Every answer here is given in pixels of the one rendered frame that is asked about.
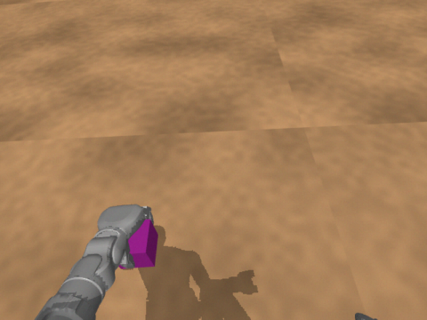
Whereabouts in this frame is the left robot arm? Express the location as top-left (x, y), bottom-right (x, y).
top-left (34, 227), bottom-right (128, 320)

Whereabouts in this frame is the left robot hand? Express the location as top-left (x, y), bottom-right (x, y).
top-left (97, 204), bottom-right (153, 269)

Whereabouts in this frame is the cube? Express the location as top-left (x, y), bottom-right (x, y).
top-left (119, 219), bottom-right (158, 269)

